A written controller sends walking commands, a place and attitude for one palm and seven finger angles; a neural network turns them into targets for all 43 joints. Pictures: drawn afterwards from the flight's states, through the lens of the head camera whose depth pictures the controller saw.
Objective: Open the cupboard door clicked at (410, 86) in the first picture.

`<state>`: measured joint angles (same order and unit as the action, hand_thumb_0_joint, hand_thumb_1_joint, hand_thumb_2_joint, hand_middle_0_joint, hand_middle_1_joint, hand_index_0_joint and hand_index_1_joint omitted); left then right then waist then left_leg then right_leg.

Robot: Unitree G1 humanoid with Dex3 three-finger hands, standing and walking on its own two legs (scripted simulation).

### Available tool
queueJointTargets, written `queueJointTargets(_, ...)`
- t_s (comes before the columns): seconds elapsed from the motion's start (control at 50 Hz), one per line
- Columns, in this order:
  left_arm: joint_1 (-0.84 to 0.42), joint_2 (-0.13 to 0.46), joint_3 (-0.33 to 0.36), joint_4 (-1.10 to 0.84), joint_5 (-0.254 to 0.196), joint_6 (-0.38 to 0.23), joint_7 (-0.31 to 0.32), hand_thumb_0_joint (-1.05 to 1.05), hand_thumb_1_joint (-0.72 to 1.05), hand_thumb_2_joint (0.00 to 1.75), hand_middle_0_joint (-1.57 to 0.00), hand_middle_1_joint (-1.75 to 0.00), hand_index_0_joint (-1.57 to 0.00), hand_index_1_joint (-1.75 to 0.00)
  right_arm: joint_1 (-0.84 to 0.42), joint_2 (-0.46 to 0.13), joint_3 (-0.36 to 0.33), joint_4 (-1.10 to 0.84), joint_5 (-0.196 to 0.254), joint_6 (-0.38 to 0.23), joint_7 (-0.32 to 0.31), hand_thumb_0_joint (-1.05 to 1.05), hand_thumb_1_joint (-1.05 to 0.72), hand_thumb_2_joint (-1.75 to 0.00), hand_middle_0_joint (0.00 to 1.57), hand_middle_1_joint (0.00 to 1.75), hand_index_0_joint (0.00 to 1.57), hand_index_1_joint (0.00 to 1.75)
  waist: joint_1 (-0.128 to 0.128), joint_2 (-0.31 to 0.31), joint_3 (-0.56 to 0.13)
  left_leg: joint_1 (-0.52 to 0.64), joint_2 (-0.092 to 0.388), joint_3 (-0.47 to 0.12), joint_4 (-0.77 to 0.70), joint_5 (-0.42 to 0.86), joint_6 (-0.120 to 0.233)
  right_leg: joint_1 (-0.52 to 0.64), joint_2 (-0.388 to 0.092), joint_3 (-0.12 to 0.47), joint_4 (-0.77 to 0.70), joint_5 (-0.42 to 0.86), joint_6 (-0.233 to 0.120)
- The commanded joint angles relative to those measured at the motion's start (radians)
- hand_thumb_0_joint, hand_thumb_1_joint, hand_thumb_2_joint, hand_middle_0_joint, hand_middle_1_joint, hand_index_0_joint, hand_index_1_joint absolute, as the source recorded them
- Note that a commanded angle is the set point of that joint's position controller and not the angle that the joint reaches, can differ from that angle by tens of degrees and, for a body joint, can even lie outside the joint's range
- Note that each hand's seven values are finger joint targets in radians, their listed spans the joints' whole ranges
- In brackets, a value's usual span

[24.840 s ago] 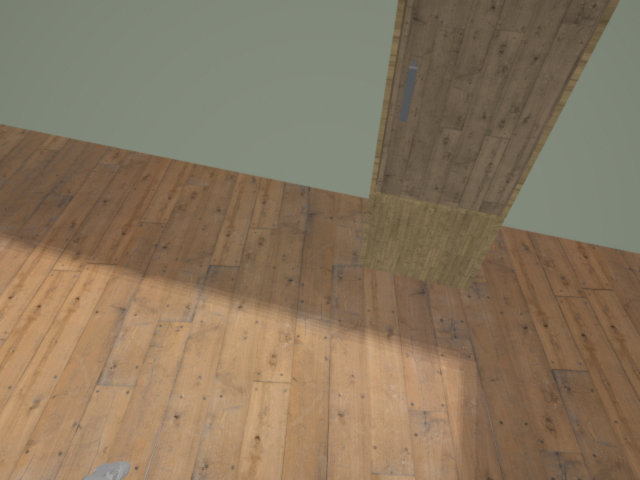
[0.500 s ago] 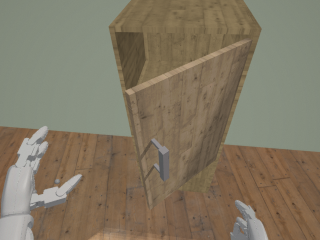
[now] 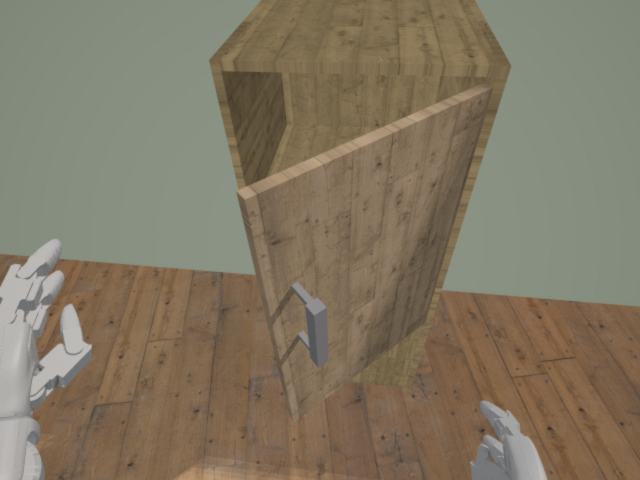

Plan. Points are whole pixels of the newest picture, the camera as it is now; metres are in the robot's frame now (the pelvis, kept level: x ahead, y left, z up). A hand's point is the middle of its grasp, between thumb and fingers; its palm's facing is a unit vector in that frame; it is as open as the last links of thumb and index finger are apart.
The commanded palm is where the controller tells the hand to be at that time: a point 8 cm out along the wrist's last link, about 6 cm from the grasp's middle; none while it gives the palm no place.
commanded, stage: draw the hand back to the body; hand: left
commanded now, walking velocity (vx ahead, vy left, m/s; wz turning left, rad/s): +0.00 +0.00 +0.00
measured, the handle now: (309, 325) +0.32 +0.06 +0.01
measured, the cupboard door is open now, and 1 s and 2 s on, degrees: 44 44 44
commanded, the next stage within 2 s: step back with the hand held close in 0.10 s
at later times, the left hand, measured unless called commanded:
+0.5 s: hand (72, 363) +0.17 +0.27 +0.14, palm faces +0.32 -0.80 -0.51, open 7.4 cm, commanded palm +0.11 +0.31 +0.17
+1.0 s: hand out of the picture +0.08 +0.30 +0.15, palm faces +0.44 -0.77 -0.45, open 7.4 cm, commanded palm +0.01 +0.34 +0.17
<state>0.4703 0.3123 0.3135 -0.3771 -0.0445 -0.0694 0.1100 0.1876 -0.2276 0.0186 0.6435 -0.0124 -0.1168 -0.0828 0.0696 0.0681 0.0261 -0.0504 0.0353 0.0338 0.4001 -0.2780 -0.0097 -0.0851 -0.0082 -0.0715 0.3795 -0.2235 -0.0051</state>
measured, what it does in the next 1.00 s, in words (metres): shifts its weight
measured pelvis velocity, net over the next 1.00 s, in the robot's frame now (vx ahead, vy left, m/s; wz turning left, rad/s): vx -0.12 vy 0.03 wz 0.02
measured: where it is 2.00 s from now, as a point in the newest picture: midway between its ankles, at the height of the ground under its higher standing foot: outside the picture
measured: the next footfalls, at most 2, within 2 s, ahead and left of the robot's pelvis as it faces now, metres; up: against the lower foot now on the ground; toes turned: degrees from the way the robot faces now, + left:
right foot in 1.14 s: -0.12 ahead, -0.09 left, +0.00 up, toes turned +5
left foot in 1.38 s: -0.11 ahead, +0.11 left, +0.00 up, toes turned +2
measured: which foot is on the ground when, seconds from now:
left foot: down 0.00-1.00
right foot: down 0.00-1.00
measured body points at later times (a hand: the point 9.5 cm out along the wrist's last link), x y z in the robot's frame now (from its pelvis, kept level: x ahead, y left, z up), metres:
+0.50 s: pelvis -0.03 +0.02 +0.00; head -0.01 +0.01 +0.45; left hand +0.15 +0.31 +0.17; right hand +0.15 -0.23 -0.08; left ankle -0.03 +0.12 -0.74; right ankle -0.01 -0.11 -0.74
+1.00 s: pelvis -0.12 +0.03 -0.02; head -0.09 +0.06 +0.43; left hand +0.05 +0.34 +0.17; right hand +0.05 -0.20 -0.09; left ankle -0.04 +0.12 -0.74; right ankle -0.01 -0.11 -0.74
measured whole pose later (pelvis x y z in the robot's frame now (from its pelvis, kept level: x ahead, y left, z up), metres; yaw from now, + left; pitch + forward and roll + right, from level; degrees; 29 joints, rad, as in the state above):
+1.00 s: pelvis -0.12 +0.03 -0.02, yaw +1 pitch -1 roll -2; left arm 0.52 0.39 0.42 -0.55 0.00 -0.21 0.16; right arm 0.21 -0.22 0.02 0.57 -0.01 -0.09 -0.09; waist 0.00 -0.01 0.07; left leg -0.42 0.00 0.02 0.64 -0.23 0.05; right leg -0.40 -0.02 -0.04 0.53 -0.17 0.02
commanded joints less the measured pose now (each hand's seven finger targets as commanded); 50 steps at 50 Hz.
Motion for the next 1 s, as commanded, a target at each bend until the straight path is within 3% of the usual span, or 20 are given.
queueJointTargets(0.0,-0.094,0.217,0.151,-0.238,-0.001,-0.077,0.029,0.00,0.90,0.90,-0.20,-0.30,-0.20,-0.30,-0.132,-0.088,-0.035,-0.160,0.004,-0.062,-0.008,0.00,-0.90,-0.90,0.20,0.30,0.20,0.30,0.006,0.012,-0.093,-0.024,-0.025,0.004,-0.039,0.312,0.027,0.056,-0.001,0.031,-0.044,0.256,-0.004)
queueJointTargets(0.06,-0.105,0.199,0.133,-0.204,-0.002,-0.075,0.026,0.00,0.90,0.90,-0.20,-0.30,-0.20,-0.30,-0.137,-0.089,-0.036,-0.153,0.006,-0.063,-0.010,0.00,-0.90,-0.90,0.20,0.30,0.20,0.30,-0.001,0.002,-0.037,-0.034,-0.021,0.003,-0.051,0.260,0.026,0.025,0.002,0.032,-0.068,0.199,-0.002)
queueJointTargets(0.14,-0.098,0.194,0.131,-0.161,-0.004,-0.076,0.022,0.00,0.90,0.90,-0.20,-0.30,-0.20,-0.30,-0.138,-0.094,-0.041,-0.148,0.006,-0.063,-0.009,0.00,-0.90,-0.90,0.20,0.30,0.20,0.30,0.001,-0.038,-0.021,-0.037,-0.020,0.001,-0.060,0.224,0.030,0.017,0.005,0.033,-0.085,0.156,-0.002)
queueJointTargets(0.18,-0.100,0.188,0.126,-0.165,-0.005,-0.079,0.020,0.00,0.90,0.90,-0.20,-0.30,-0.20,-0.30,-0.138,-0.092,-0.041,-0.149,0.006,-0.062,-0.008,0.00,-0.90,-0.90,0.20,0.30,0.20,0.30,0.001,-0.024,-0.033,-0.033,-0.020,0.002,-0.064,0.210,0.032,0.020,0.003,0.037,-0.086,0.140,0.000)
queueJointTargets(0.2,-0.177,0.220,0.143,-0.230,-0.004,-0.091,0.023,0.00,0.90,0.90,-0.20,-0.30,-0.20,-0.30,-0.144,-0.093,-0.041,-0.152,0.005,-0.067,-0.009,0.00,-0.90,-0.90,0.20,0.30,0.20,0.30,0.000,-0.023,-0.068,-0.019,-0.024,0.001,-0.060,0.215,0.035,0.031,0.002,0.042,-0.086,0.148,0.000)
queueJointTargets(0.22,-0.216,0.322,0.251,-0.249,0.003,-0.124,0.028,0.00,0.90,0.90,-0.20,-0.30,-0.20,-0.30,-0.120,-0.114,-0.038,-0.186,0.016,-0.043,-0.007,0.00,-0.90,-0.90,0.20,0.30,0.20,0.30,-0.046,-0.066,0.021,-0.104,-0.007,-0.013,-0.018,0.160,0.045,-0.079,-0.041,0.120,-0.134,0.201,-0.001)
queueJointTargets(0.24,-0.202,0.319,0.250,-0.220,0.010,-0.137,0.023,0.00,0.90,0.90,-0.20,-0.30,-0.20,-0.30,-0.118,-0.103,-0.037,-0.172,0.013,-0.027,-0.009,0.00,-0.90,-0.90,0.20,0.30,0.20,0.30,-0.046,-0.066,0.007,-0.114,-0.012,-0.025,-0.006,0.139,0.043,-0.072,-0.067,0.114,-0.132,0.216,-0.006)
queueJointTargets(0.26,-0.092,0.256,0.200,-0.161,0.006,-0.124,0.016,0.00,0.90,0.90,-0.20,-0.30,-0.20,-0.30,-0.131,-0.103,-0.042,-0.173,0.010,-0.015,-0.008,0.00,-0.90,-0.90,0.20,0.30,0.20,0.30,-0.049,-0.097,0.003,-0.103,-0.011,-0.024,0.004,0.161,0.041,-0.085,-0.070,0.111,-0.131,0.230,-0.007)
queueJointTargets(0.32,-0.001,0.216,0.164,-0.211,0.007,-0.126,0.012,0.00,0.90,0.90,-0.20,-0.30,-0.20,-0.30,-0.126,-0.118,-0.050,-0.195,0.007,0.007,-0.003,0.00,-0.90,-0.90,0.20,0.30,0.20,0.30,-0.054,-0.023,-0.085,-0.097,-0.001,-0.012,0.008,0.244,0.036,-0.057,-0.072,0.089,-0.079,0.303,-0.004)
queueJointTargets(0.34,0.014,0.221,0.167,-0.236,0.008,-0.129,0.015,0.00,0.90,0.90,-0.20,-0.30,-0.20,-0.30,-0.128,-0.124,-0.051,-0.200,0.006,0.013,-0.007,0.00,-0.90,-0.90,0.20,0.30,0.20,0.30,-0.052,0.028,-0.120,-0.101,0.005,-0.019,-0.001,0.301,0.032,-0.023,-0.069,0.072,-0.048,0.339,-0.004)
queueJointTargets(0.4,0.082,0.249,0.204,-0.280,0.003,-0.128,0.024,0.00,0.90,0.90,-0.20,-0.30,-0.20,-0.30,-0.121,-0.120,-0.064,-0.224,0.010,0.033,-0.007,0.00,-0.90,-0.90,0.20,0.30,0.20,0.30,-0.051,-0.019,-0.214,-0.098,0.021,-0.018,0.019,0.412,0.027,0.019,-0.058,0.065,0.015,0.449,0.004)
queueJointTargets(0.46,0.103,0.281,0.243,-0.318,0.001,-0.129,0.034,0.00,0.90,0.90,-0.20,-0.30,-0.20,-0.30,-0.121,-0.112,-0.070,-0.242,0.015,0.049,-0.010,0.00,-0.90,-0.90,0.20,0.30,0.20,0.30,-0.048,-0.050,-0.236,-0.140,0.028,-0.033,0.022,0.432,0.021,0.040,-0.059,0.062,0.058,0.482,0.003)
queueJointTargets(0.6,0.103,0.270,0.244,-0.314,0.007,-0.143,0.047,0.00,0.90,0.90,-0.20,-0.30,-0.20,-0.30,-0.118,-0.122,-0.074,-0.250,0.017,0.047,-0.016,0.00,-0.90,-0.90,0.20,0.30,0.20,0.30,-0.050,0.003,-0.144,-0.308,0.060,-0.069,-0.037,0.220,0.045,0.005,-0.030,0.068,0.108,0.277,0.016)
queueJointTargets(0.64,0.089,0.260,0.238,-0.311,0.013,-0.148,0.047,0.00,0.90,0.90,-0.20,-0.30,-0.20,-0.30,-0.122,-0.128,-0.075,-0.252,0.016,0.039,-0.015,0.00,-0.90,-0.90,0.20,0.30,0.20,0.30,-0.050,0.033,-0.116,-0.396,0.069,-0.081,-0.063,0.089,0.061,0.027,-0.025,0.073,0.128,0.216,0.017)
queueJointTargets(0.7,0.055,0.245,0.225,-0.312,0.030,-0.161,0.051,0.00,0.90,0.90,-0.20,-0.30,-0.20,-0.30,-0.106,-0.135,-0.072,-0.257,0.017,0.025,-0.012,0.00,-0.90,-0.90,0.20,0.30,0.20,0.30,-0.059,0.033,-0.064,-0.559,0.085,-0.099,-0.101,-0.195,0.086,0.064,-0.022,0.091,0.170,0.117,0.019)
queueJointTargets(0.74,0.034,0.252,0.233,-0.312,0.040,-0.170,0.055,0.00,0.90,0.90,-0.20,-0.30,-0.20,-0.30,-0.103,-0.139,-0.074,-0.255,0.015,0.015,-0.013,0.00,-0.90,-0.90,0.20,0.30,0.20,0.30,-0.061,0.022,-0.039,-0.622,0.076,-0.109,-0.086,-0.305,0.096,0.059,-0.030,0.114,0.152,0.046,0.017)
queueJointTargets(0.8,-0.004,0.255,0.231,-0.338,0.048,-0.185,0.058,0.00,0.90,0.90,-0.20,-0.30,-0.20,-0.30,-0.075,-0.136,-0.072,-0.252,0.012,-0.001,-0.010,0.00,-0.90,-0.90,0.20,0.30,0.20,0.30,-0.069,-0.047,-0.037,-0.595,0.048,-0.098,-0.004,-0.356,0.088,-0.036,-0.058,0.159,0.078,-0.114,0.005)
queueJointTargets(0.86,-0.024,0.266,0.229,-0.378,0.044,-0.195,0.065,0.00,0.90,0.90,-0.20,-0.30,-0.20,-0.30,-0.066,-0.127,-0.066,-0.243,0.009,-0.014,-0.010,0.00,-0.90,-0.90,0.20,0.30,0.20,0.30,-0.076,-0.052,-0.044,-0.481,0.018,-0.091,0.067,-0.319,0.067,-0.178,-0.086,0.181,0.003,-0.233,-0.016)
queueJointTargets(0.92,0.004,0.274,0.244,-0.384,0.036,-0.207,0.075,0.00,0.90,0.90,-0.20,-0.30,-0.20,-0.30,-0.056,-0.127,-0.063,-0.230,0.005,-0.025,-0.012,0.00,-0.90,-0.90,0.20,0.30,0.20,0.30,-0.077,-0.007,-0.065,-0.462,0.031,-0.124,0.026,-0.299,0.063,-0.194,-0.063,0.146,0.042,-0.209,-0.008)
queueJointTargets(0.98,0.026,0.280,0.278,-0.417,0.039,-0.220,0.076,0.00,0.90,0.90,-0.20,-0.30,-0.20,-0.30,-0.068,-0.135,-0.067,-0.235,0.009,-0.044,-0.015,0.00,-0.90,-0.90,0.20,0.30,0.20,0.30,-0.062,0.150,-0.130,-0.616,0.134,-0.235,-0.159,-0.341,0.100,0.042,0.033,0.062,0.308,0.018,0.026)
